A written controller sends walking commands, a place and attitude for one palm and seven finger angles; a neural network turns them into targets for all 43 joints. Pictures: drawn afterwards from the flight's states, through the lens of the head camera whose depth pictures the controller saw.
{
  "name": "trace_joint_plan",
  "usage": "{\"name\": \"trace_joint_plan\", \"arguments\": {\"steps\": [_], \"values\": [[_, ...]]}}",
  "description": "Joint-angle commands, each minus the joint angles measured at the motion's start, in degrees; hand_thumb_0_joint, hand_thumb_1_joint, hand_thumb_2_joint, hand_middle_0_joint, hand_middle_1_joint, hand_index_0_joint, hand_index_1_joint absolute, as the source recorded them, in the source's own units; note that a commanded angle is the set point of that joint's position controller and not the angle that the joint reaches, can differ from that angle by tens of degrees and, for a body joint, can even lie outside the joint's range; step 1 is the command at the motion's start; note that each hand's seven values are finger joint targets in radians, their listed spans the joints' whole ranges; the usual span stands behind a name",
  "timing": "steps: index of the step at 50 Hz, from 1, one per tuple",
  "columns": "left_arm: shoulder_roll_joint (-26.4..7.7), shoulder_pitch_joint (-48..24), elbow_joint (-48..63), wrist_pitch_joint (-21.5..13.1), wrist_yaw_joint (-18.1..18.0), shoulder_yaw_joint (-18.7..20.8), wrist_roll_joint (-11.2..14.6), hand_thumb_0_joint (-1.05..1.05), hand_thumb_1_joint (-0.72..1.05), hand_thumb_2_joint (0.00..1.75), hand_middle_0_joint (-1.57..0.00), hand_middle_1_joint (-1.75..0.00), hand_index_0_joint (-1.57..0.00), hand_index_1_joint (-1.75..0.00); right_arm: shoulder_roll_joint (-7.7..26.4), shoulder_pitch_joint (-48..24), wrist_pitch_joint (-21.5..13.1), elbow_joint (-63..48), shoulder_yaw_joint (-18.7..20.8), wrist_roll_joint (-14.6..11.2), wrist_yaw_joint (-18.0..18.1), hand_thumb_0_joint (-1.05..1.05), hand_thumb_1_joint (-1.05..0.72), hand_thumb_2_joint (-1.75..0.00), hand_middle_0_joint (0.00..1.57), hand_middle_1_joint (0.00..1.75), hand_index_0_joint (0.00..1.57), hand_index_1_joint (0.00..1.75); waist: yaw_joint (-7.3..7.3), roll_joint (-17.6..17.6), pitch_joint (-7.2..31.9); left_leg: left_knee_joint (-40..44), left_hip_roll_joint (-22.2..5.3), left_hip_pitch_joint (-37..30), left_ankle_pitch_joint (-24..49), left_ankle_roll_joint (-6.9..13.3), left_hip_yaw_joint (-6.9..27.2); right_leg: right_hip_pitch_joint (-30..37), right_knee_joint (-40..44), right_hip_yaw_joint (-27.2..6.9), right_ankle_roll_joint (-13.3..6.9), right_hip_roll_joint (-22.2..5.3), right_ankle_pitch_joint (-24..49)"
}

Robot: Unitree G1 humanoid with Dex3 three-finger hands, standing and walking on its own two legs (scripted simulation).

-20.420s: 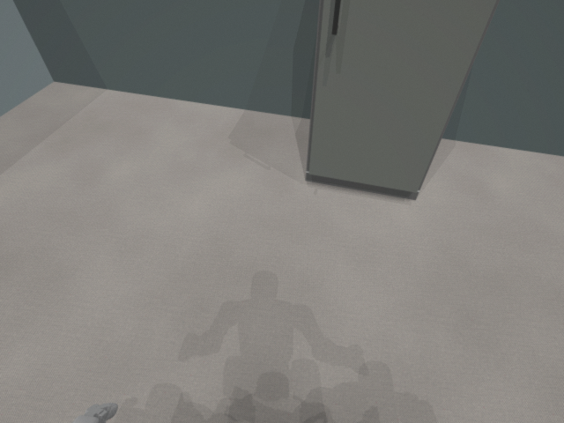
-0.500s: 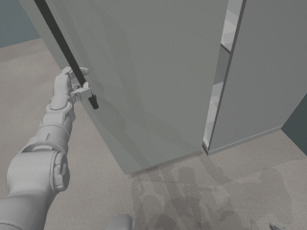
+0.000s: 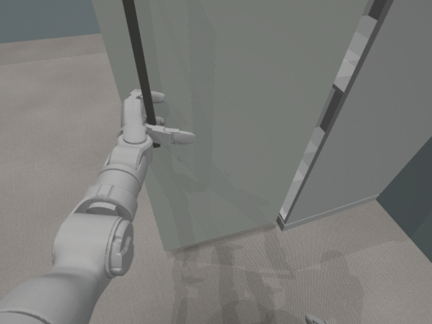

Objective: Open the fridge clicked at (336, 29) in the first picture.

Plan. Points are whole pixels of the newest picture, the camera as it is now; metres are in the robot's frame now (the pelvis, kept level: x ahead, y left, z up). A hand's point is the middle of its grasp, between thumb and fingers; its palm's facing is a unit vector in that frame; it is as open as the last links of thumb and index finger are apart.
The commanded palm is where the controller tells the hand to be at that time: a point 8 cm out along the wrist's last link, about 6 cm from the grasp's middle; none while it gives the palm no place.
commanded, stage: loosen the grip on the handle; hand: left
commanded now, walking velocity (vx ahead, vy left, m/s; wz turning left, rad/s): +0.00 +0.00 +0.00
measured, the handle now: (135, 37) +0.51 +0.14 +0.28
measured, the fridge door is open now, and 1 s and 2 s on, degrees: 87 82 82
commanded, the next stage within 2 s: slip the hand off the handle in 0.12 s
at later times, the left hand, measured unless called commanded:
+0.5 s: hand (144, 124) +0.49 +0.15 +0.10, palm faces +0.25 -0.94 -0.23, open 14.5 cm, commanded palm +0.45 +0.20 +0.12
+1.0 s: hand (121, 136) +0.46 +0.19 +0.10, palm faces +0.20 -0.96 -0.17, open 14.7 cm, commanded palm +0.41 +0.23 +0.12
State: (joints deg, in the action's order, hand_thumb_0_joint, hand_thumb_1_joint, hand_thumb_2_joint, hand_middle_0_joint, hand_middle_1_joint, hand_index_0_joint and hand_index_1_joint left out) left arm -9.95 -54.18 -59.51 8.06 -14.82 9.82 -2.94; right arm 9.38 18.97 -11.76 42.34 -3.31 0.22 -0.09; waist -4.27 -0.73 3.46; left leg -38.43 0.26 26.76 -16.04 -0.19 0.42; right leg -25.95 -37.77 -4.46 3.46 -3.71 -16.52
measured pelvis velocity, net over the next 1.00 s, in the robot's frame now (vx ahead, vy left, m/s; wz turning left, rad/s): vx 0.03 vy -0.03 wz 0.00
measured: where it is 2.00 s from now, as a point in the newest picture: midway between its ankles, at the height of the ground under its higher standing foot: outside the picture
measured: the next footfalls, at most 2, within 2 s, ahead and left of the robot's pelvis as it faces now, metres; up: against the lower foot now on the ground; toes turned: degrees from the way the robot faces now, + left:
none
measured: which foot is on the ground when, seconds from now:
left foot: down 0.00-1.00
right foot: down 0.00-1.00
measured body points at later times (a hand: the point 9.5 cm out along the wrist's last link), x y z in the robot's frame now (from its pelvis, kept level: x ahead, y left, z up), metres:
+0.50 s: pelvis +0.01 -0.02 +0.00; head +0.05 -0.02 +0.44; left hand +0.47 +0.20 +0.12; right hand +0.05 -0.29 -0.11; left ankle +0.04 +0.12 -0.72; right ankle +0.03 -0.17 -0.72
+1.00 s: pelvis +0.03 -0.03 +0.00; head +0.06 -0.03 +0.45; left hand +0.44 +0.24 +0.11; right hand +0.09 -0.30 -0.11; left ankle +0.04 +0.12 -0.72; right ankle +0.03 -0.17 -0.72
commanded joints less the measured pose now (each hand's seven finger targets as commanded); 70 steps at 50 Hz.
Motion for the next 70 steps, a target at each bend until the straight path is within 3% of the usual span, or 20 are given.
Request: {"name": "trace_joint_plan", "arguments": {"steps": [1,3,5,7,10,11,13,15,17,23,28,31,40,43,44,51,55,60,66,70], "values": [[-13.0,-32.9,13.0,-6.3,-2.8,1.7,-4.2,0.0,-0.55,0.2,-0.26,-1.17,-0.26,-1.17,11.9,1.3,-1.9,-6.8,5.2,0.4,0.7,0.0,-0.9,-0.9,0.2,0.3,0.2,0.3,-0.31,5.0,17.0,7.6,-0.4,-11.1,2.9,-0.2,0.8,-1.9,3.0,7.8,-4.7,4.5,3.6],[-10.7,-29.8,15.4,-7.5,-3.2,0.4,-4.5,0.0,-0.55,0.2,-0.25,-1.15,-0.25,-1.15,11.8,1.8,-1.9,-7.1,5.8,0.8,0.1,0.0,-0.9,-0.9,0.2,0.3,0.2,0.3,0.21,7.8,21.6,6.3,-0.9,-15.3,9.0,-0.9,1.2,-2.0,2.0,7.9,-5.1,4.7,6.2],[-9.4,-25.1,14.6,-7.0,-3.0,0.7,-2.8,0.0,-0.55,0.2,-0.25,-1.15,-0.25,-1.15,12.3,2.5,-1.5,-7.3,6.3,0.7,-0.1,0.0,-0.9,-0.9,0.2,0.3,0.2,0.3,0.46,2.3,23.0,5.8,-1.5,-15.6,12.6,-0.7,1.4,-0.1,2.7,7.9,-4.8,5.0,7.7],[-7.2,-25.7,16.6,-6.0,-2.3,-1.3,-1.1,0.0,-0.55,0.2,-0.25,-1.15,-0.25,-1.15,12.7,2.7,-1.0,-7.2,6.9,0.3,-0.1,0.0,-0.9,-0.9,0.2,0.3,0.2,0.3,-0.65,-0.7,22.8,5.6,-1.7,-15.3,13.9,-0.3,0.5,1.2,3.5,7.6,-4.4,5.1,8.9],[-6.6,-24.8,20.9,-5.2,-1.5,-1.9,-0.3,0.0,-0.55,0.2,-0.25,-1.15,-0.25,-1.15,12.8,1.9,-0.7,-7.6,7.3,-0.3,0.0,0.0,-0.9,-0.9,0.2,0.3,0.2,0.3,0.15,2.5,22.6,5.6,-1.9,-16.7,16.1,-0.4,-0.1,1.8,3.8,7.5,-4.5,5.1,10.0],[-12.7,-30.9,8.1,-5.2,-1.9,1.4,-1.8,0.0,-0.55,0.2,-0.25,-1.15,-0.25,-1.15,13.5,4.7,0.2,-4.0,6.7,0.1,0.9,0.0,-0.9,-0.9,0.2,0.3,0.2,0.3,-3.86,-4.2,12.2,5.1,-1.5,-9.4,10.4,0.2,0.3,-2.5,4.5,7.6,-4.0,5.2,7.8],[-15.8,-31.0,7.6,-6.6,-1.8,3.5,-2.9,0.0,-0.55,0.2,-0.25,-1.15,-0.25,-1.15,13.5,5.1,1.1,-5.0,6.7,0.0,0.8,0.0,-0.9,-0.9,0.2,0.3,0.2,0.3,-2.76,-3.0,10.4,5.8,-0.7,-5.1,4.2,0.6,-0.3,-2.3,4.5,7.2,-4.1,5.0,4.1],[-20.7,-33.2,10.9,-9.4,-1.8,6.5,-4.3,0.0,-0.55,0.2,-0.25,-1.15,-0.25,-1.15,13.6,4.2,1.2,-5.9,6.9,0.2,1.1,0.0,-0.9,-0.9,0.2,0.3,0.2,0.3,-1.26,4.6,16.8,5.3,0.0,-8.4,5.6,0.3,-0.8,-1.1,3.5,6.7,-4.7,4.6,4.9],[-17.9,-29.8,10.6,-11.7,-0.6,4.0,-5.1,0.0,-0.55,0.2,-0.25,-1.15,-0.25,-1.15,13.0,4.9,1.3,-6.0,7.1,0.4,0.7,0.0,-0.9,-0.9,0.2,0.3,0.2,0.3,-0.81,7.9,20.3,3.8,-0.1,-11.3,9.1,-0.2,-0.7,-2.2,2.2,7.1,-5.0,4.8,6.5],[-21.7,-24.5,8.0,-12.6,4.9,6.0,-1.8,0.0,-0.55,0.2,-0.25,-1.15,-0.25,-1.15,14.1,6.1,3.0,-7.3,7.7,-0.6,0.9,0.0,-0.9,-0.9,0.2,0.3,0.2,0.3,-1.11,-0.6,21.1,3.3,-0.2,-6.8,7.7,1.0,-2.2,3.2,3.8,6.1,-4.2,4.9,8.5],[-25.6,-27.6,10.9,-14.3,8.7,7.1,-0.3,0.0,-0.55,0.2,-0.25,-1.15,-0.25,-1.15,14.2,5.8,3.7,-7.6,7.4,-1.3,1.7,0.0,-0.9,-0.9,0.2,0.3,0.2,0.3,-2.17,-0.1,19.1,2.9,0.2,-5.2,5.2,1.9,-3.0,3.6,5.1,4.8,-3.4,4.8,8.3],[-29.9,-25.8,10.4,-16.1,10.2,9.7,-0.4,0.0,-0.55,0.2,-0.25,-1.15,-0.25,-1.15,14.1,6.2,4.1,-7.0,7.2,-1.4,2.0,0.0,-0.9,-0.9,0.2,0.3,0.2,0.3,-1.63,0.9,19.4,2.1,0.4,-4.7,5.6,2.1,-2.9,4.1,4.7,4.4,-3.3,4.7,9.4],[-32.1,-19.3,7.3,-14.6,16.4,10.1,1.4,0.0,-0.55,0.2,-0.25,-1.15,-0.25,-1.15,14.7,6.6,6.0,-8.3,6.9,-2.3,2.6,0.0,-0.9,-0.9,0.2,0.3,0.2,0.3,-1.06,1.3,18.4,1.9,0.3,-3.6,6.8,2.1,-2.9,4.5,4.6,4.5,-3.1,4.3,11.7],[-27.2,-13.5,15.2,-15.8,17.5,8.3,3.0,0.0,-0.55,0.2,-0.25,-1.15,-0.25,-1.15,14.1,5.5,6.0,-10.2,7.5,-2.3,2.2,0.0,-0.9,-0.9,0.2,0.3,0.2,0.3,0.61,3.9,23.2,1.1,0.4,-7.9,12.3,2.0,-3.3,6.3,3.3,5.0,-3.6,4.7,16.9],[-25.8,-10.7,17.2,-16.2,17.5,8.1,3.9,0.0,-0.55,0.2,-0.25,-1.15,-0.25,-1.15,14.0,5.5,5.8,-10.7,7.6,-2.3,2.2,0.0,-0.9,-0.9,0.2,0.3,0.2,0.3,0.9,2.1,24.2,0.8,0.4,-8.6,14.0,2.1,-3.0,7.3,2.9,5.5,-3.7,5.1,18.1],[-23.8,-1.5,28.5,-12.2,14.9,8.1,4.8,0.0,-0.55,0.2,-0.25,-1.15,-0.25,-1.15,13.6,0.7,6.3,-12.4,7.1,-2.9,2.2,0.0,-0.9,-0.9,0.2,0.3,0.2,0.3,2.87,3.0,17.5,3.0,-0.1,-8.1,11.7,1.7,-2.4,5.8,3.6,6.7,-3.8,5.2,14.1],[-22.5,-0.1,38.3,-10.6,12.2,7.1,3.8,0.0,-0.55,0.2,-0.25,-1.15,-0.25,-1.15,12.9,-2.2,5.8,-13.6,6.6,-2.6,2.6,0.0,-0.9,-0.9,0.2,0.3,0.2,0.3,3.42,5.8,18.2,3.6,-0.2,-10.7,12.9,1.5,-1.8,5.8,3.3,7.0,-4.0,5.2,13.1],[-18.0,7.4,45.6,-8.4,11.8,4.3,4.7,0.0,-0.55,0.2,-0.25,-1.15,-0.25,-1.15,12.1,-5.1,5.1,-14.6,6.1,-2.6,3.0,0.0,-0.9,-0.9,0.2,0.3,0.2,0.3,3.93,4.6,19.4,4.0,-0.8,-13.6,15.3,1.2,-1.3,7.0,3.0,7.5,-4.1,5.3,14.0],[-13.4,17.4,48.5,-0.6,12.9,1.5,6.0,0.0,-0.55,0.2,-0.25,-1.15,-0.25,-1.15,11.7,-8.6,5.5,-15.6,5.1,-3.1,3.6,0.0,-0.9,-0.9,0.2,0.3,0.2,0.3,5.06,1.8,13.1,5.8,-0.7,-11.5,11.4,0.9,-1.0,7.1,4.6,8.2,-4.2,4.9,10.9],[-12.3,16.9,54.5,2.0,12.2,-0.1,5.7,0.0,-0.55,0.2,-0.25,-1.15,-0.25,-1.15,11.4,-10.6,5.7,-16.2,4.4,-3.0,4.3,0.0,-0.9,-0.9,0.2,0.3,0.2,0.3,4.12,1.2,10.2,6.4,-0.6,-11.8,8.1,1.0,-0.6,6.3,5.8,8.3,-4.1,4.7,7.6]]}}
